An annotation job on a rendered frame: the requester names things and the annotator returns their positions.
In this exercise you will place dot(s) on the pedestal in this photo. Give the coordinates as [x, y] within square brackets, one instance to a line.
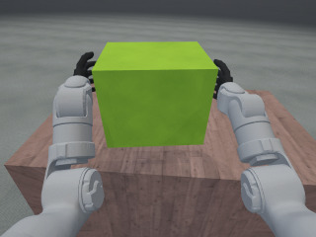
[172, 190]

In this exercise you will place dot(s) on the robot right forearm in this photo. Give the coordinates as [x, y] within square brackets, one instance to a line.
[257, 144]

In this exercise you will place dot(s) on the carton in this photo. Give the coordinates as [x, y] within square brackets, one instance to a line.
[154, 93]

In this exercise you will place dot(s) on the right robot upper arm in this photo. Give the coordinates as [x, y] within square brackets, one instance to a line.
[275, 193]

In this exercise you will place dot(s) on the robot left forearm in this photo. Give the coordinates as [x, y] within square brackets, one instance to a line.
[72, 121]

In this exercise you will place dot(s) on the robot left hand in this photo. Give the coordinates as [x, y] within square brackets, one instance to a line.
[83, 65]

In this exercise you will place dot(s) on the left robot upper arm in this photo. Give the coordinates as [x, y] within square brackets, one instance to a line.
[68, 199]

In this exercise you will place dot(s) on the robot right hand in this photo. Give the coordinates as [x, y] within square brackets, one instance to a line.
[223, 74]

